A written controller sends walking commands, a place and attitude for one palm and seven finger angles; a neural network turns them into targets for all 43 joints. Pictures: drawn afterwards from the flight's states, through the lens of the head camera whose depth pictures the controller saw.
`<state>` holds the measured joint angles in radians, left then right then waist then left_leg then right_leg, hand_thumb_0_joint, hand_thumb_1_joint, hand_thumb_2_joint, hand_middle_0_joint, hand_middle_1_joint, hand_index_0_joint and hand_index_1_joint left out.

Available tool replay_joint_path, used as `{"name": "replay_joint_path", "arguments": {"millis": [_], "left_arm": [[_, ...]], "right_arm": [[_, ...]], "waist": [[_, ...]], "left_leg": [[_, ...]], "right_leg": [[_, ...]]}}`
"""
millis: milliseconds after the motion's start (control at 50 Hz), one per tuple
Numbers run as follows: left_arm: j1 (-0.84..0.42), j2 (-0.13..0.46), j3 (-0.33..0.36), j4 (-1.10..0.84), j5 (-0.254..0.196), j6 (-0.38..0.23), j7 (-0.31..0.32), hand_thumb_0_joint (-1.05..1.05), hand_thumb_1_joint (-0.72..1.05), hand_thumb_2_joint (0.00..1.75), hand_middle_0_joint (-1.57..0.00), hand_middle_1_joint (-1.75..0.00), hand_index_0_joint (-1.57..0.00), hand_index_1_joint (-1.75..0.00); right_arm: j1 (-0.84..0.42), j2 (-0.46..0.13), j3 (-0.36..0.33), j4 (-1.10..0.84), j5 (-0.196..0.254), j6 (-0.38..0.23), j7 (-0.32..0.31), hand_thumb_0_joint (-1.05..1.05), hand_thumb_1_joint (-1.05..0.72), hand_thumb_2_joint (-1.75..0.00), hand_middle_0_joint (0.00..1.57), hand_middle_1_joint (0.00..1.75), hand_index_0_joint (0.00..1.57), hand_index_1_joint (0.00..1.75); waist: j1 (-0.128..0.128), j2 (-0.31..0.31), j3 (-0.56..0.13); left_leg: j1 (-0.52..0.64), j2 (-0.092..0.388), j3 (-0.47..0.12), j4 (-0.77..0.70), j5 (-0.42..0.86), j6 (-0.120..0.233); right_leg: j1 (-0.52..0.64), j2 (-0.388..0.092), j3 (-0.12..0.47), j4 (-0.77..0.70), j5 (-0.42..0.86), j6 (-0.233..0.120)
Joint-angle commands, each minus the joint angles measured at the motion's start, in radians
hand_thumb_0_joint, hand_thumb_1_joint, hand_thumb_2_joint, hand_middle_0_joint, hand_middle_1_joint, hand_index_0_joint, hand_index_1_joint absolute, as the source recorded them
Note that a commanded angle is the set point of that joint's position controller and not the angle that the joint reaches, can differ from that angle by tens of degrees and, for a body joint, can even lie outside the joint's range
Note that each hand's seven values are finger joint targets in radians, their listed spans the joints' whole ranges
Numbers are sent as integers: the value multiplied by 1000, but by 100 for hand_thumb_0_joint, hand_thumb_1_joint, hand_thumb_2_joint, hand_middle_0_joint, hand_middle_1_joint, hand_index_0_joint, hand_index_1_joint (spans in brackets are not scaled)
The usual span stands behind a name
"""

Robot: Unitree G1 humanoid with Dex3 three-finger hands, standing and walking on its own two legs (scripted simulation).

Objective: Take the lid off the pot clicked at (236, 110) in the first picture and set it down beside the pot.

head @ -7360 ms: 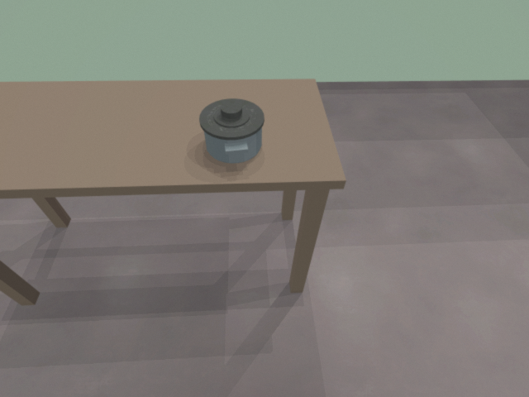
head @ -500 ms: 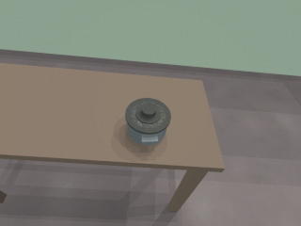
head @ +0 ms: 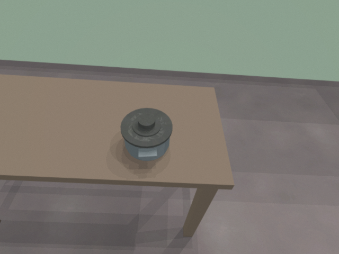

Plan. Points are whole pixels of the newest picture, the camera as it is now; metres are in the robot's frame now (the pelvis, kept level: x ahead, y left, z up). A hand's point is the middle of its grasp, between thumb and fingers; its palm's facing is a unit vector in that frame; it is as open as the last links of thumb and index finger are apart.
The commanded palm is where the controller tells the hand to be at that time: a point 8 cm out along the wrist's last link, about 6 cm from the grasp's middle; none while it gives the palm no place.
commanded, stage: come to a stop and stand still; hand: left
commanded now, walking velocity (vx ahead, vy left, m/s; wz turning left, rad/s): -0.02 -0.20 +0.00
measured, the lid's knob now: (146, 121) +0.47 +0.09 +0.03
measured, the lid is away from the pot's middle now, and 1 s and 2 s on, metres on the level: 0.00 0.00 0.00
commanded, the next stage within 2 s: look again from close up in 1.42 s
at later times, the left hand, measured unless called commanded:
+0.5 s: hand out of the picture -0.02 +0.13 -0.19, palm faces +0.09 -0.99 -0.15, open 7.3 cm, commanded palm none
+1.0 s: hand out of the picture -0.04 +0.17 -0.18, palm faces +0.06 -0.99 -0.14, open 7.3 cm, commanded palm none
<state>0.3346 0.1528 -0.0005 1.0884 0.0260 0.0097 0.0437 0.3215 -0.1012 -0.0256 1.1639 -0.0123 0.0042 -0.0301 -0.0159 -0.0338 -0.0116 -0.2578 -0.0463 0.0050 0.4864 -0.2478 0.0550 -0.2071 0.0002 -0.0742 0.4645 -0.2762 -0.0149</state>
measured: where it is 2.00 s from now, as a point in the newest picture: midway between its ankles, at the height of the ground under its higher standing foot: outside the picture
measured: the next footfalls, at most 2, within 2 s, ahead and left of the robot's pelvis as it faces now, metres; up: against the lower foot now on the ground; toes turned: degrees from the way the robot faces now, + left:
left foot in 0.46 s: +0.05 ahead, +0.08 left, +0.00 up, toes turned +3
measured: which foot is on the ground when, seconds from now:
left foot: down 0.00-0.22, up 0.24-0.44, down 0.46-1.00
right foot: down 0.00-1.00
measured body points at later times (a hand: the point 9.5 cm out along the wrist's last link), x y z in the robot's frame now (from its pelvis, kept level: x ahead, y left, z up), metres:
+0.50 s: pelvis +0.01 -0.03 +0.00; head +0.01 -0.01 +0.45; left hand -0.02 +0.18 -0.17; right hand +0.02 -0.25 -0.16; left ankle +0.01 +0.07 -0.74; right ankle -0.02 -0.11 -0.74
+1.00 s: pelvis +0.00 +0.02 +0.00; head +0.01 +0.04 +0.45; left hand -0.04 +0.22 -0.16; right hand -0.03 -0.18 -0.15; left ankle +0.01 +0.07 -0.74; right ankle -0.02 -0.11 -0.74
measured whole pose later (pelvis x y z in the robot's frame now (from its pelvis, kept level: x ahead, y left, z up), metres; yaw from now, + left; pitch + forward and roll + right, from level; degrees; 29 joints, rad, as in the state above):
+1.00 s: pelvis +0.00 +0.02 +0.00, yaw +2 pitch +0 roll -1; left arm 0.36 0.13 -0.01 1.11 0.02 -0.02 0.05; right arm 0.34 -0.08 0.02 1.13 0.00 -0.02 -0.02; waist 0.01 -0.03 0.03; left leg -0.21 -0.06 0.08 0.41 -0.20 0.09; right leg -0.15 -0.04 -0.09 0.41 -0.25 0.01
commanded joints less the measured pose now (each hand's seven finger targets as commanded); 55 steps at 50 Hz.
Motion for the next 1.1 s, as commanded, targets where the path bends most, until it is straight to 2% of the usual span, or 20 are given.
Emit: {"name": "replay_joint_path", "arguments": {"millis": [0, 40, 80, 120, 200, 260, 300, 320, 360, 380, 400, 420, 460, 500, 580, 660, 760, 880, 1000, 1080], "left_arm": [[118, 52, 11, -16, -2, -2, -3, 0, 90, 90, -20, -30, -20, -30], [113, 56, 14, -27, -2, 2, -4, 0, 90, 90, -20, -30, -20, -30], [127, 52, 13, -22, -8, -14, 1, 0, 90, 90, -20, -30, -20, -30], [126, 70, 9, -8, -16, -38, 7, 0, 90, 90, -20, -30, -20, -30], [123, 108, 19, -13, -14, -45, 13, 0, 90, 90, -20, -30, -20, -30], [129, 116, 26, -16, -9, -40, 17, 0, 90, 90, -20, -30, -20, -30], [131, 114, 27, -14, -4, -40, 17, 0, 90, 90, -20, -30, -20, -30], [120, 118, 28, -12, -6, -38, 15, 0, 90, 90, -20, -30, -20, -30], [96, 113, 24, -22, -4, -38, 14, 0, 90, 90, -20, -30, -20, -30], [74, 114, 23, -29, -5, -37, 12, 0, 90, 90, -20, -30, -20, -30], [54, 110, 20, -36, -9, -35, 10, 0, 90, 90, -20, -30, -20, -30], [41, 98, 18, -42, -14, -31, 6, 0, 90, 90, -20, -30, -20, -30], [67, 68, 10, -43, -13, -26, 9, 0, 90, 90, -20, -30, -20, -30], [77, 70, 9, -32, -14, -24, 8, 0, 90, 90, -20, -30, -20, -30], [75, 73, 5, -23, -13, -25, 3, 0, 90, 90, -20, -30, -20, -30], [74, 75, 4, -23, -12, -25, 0, 0, 90, 90, -20, -30, -20, -30], [86, 68, 2, -15, -11, -26, -1, 0, 90, 90, -20, -30, -20, -30], [117, 48, -1, 1, -10, -32, 0, 0, 90, 90, -20, -30, -20, -30], [139, 30, -5, 19, -11, -34, 4, 0, 90, 90, -20, -30, -20, -30], [157, 19, -6, 30, -9, -33, 5, 0, 90, 90, -20, -30, -20, -30]], "right_arm": [[70, -113, -25, -30, 0, -10, -11, 0, -90, -90, 20, 30, 20, 30], [68, -118, -26, -32, 1, -8, -16, 0, -90, -90, 20, 30, 20, 30], [61, -88, -13, -36, 4, -13, -15, 0, -90, -90, 20, 30, 20, 30], [50, -43, 6, -38, 12, -14, -11, 0, -90, -90, 20, 30, 20, 30], [51, -54, 13, -38, 16, -5, -16, 0, -90, -90, 20, 30, 20, 30], [34, -64, 8, -47, 18, 5, -21, 0, -90, -90, 20, 30, 20, 30], [22, -65, 6, -58, 19, 8, -21, 0, -90, -90, 20, 30, 20, 30], [20, -62, 3, -57, 20, 8, -20, 0, -90, -90, 20, 30, 20, 30], [26, -57, 4, -60, 18, 8, -15, 0, -90, -90, 20, 30, 20, 30], [43, -52, 5, -55, 17, 6, -12, 0, -90, -90, 20, 30, 20, 30], [62, -53, 8, -48, 17, 1, -9, 0, -90, -90, 20, 30, 20, 30], [53, -61, 9, -46, 14, -5, -6, 0, -90, -90, 20, 30, 20, 30], [33, -85, 13, -57, 9, -11, -8, 0, -90, -90, 20, 30, 20, 30], [23, -91, 17, -59, 10, -19, -7, 0, -90, -90, 20, 30, 20, 30], [25, -98, 19, -65, 8, -21, -1, 0, -90, -90, 20, 30, 20, 30], [37, -107, 19, -70, 6, -22, 4, 0, -90, -90, 20, 30, 20, 30], [55, -107, 20, -67, 7, -28, 6, 0, -90, -90, 20, 30, 20, 30], [85, -98, 19, -57, 10, -39, 4, 0, -90, -90, 20, 30, 20, 30], [101, -82, 23, -40, 13, -45, -1, 0, -90, -90, 20, 30, 20, 30], [107, -76, 21, -35, 14, -46, -3, 0, -90, -90, 20, 30, 20, 30]], "waist": [[5, 41, 67], [4, 40, 75], [12, 40, 48], [11, -9, 51], [17, -38, 77], [33, -60, 99], [38, -61, 78], [37, -53, 73], [22, -60, 71], [8, -53, 73], [0, -29, 66], [11, 17, 90], [33, 48, 106], [41, 94, 76], [40, 46, 95], [37, 64, 112], [37, 63, 122], [33, 43, 83], [30, 48, 92], [31, 48, 103]], "left_leg": [[-38, 168, -157, -96, 44, 21], [-39, 169, -136, -62, 114, 18], [-36, 136, -97, -21, 143, 0], [-37, 93, -50, -4, 75, -29], [-66, 72, 1, 59, -25, -58], [-114, 75, 10, 138, -125, -62], [-136, 79, 2, 185, -172, -63], [-124, 79, 2, 180, -165, -62], [-66, 84, 5, 142, -121, -64], [-11, 88, 9, 73, -52, -61], [62, 104, 3, 1, 104, -52], [109, 137, -24, -36, 233, -38], [69, 181, -69, -55, 282, -7], [56, 183, -93, -91, 259, 6], [28, 170, -98, -137, 110, 3], [4, 166, -112, -179, 1, 4], [-16, 167, -131, -215, -47, 10], [24, 168, -133, -218, 7, 18], [54, 169, -123, -209, 84, 20], [48, 169, -131, -224, 58, 22]], "right_leg": [[-10, -80, 69, -59, 120, -19], [-10, -80, 69, -53, 160, -23], [38, -110, 111, -81, 211, -26], [69, -159, 171, -141, 277, -18], [112, -228, 231, -164, 499, -3], [125, -266, 247, -158, 588, -36], [152, -294, 252, -128, 674, -91], [142, -302, 239, -118, 663, -122], [84, -290, 216, -101, 620, -147], [46, -267, 183, -84, 584, -137], [-1, -233, 149, -72, 513, -103], [-60, -183, 108, -71, 391, -70], [-39, -134, 93, -93, 250, -27], [16, -129, 89, -99, 177, -29], [20, -130, 85, -131, 87, -31], [7, -125, 76, -138, 18, -31], [8, -117, 63, -125, 16, -26], [14, -116, 56, -110, 65, -20], [-1, -119, 54, -108, 90, -14], [-4, -118, 51, -105, 79, -11]]}}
